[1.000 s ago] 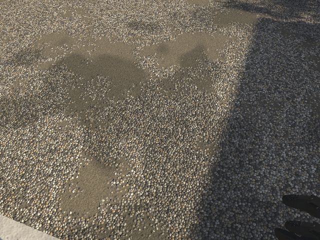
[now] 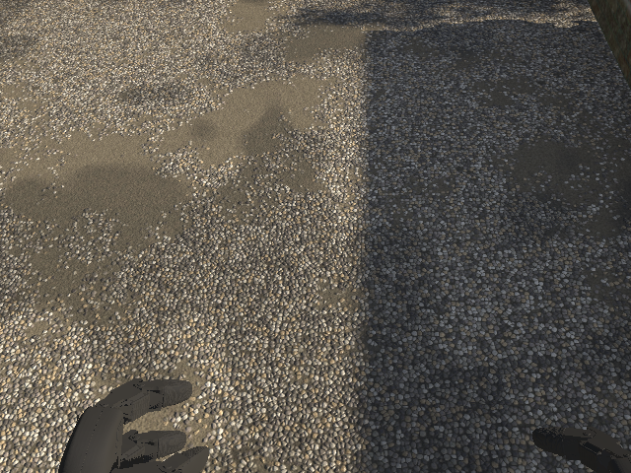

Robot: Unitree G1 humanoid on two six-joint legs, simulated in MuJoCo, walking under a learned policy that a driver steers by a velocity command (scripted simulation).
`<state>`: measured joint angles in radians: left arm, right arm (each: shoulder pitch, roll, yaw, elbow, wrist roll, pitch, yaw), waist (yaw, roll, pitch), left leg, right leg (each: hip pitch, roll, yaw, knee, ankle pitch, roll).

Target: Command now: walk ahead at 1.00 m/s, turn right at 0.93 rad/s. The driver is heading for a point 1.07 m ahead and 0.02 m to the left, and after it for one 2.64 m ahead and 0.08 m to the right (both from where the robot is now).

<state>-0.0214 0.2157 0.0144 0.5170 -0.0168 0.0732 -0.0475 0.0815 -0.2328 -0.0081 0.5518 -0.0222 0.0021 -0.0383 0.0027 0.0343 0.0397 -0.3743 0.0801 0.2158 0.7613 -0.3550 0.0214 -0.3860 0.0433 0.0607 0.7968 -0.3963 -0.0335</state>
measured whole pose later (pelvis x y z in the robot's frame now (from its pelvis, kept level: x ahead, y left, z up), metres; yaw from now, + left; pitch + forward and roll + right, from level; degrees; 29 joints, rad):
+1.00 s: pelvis -0.04 -0.07 +0.01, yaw -3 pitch +0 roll +0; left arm 0.06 0.22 0.03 0.51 0.02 0.00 0.01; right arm 0.04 -0.21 -0.03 0.55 0.06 0.06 0.01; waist 0.02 0.00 0.07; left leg -0.37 -0.07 -0.12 0.76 -0.39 0.03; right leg -0.40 0.02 -0.15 0.70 -0.31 -0.06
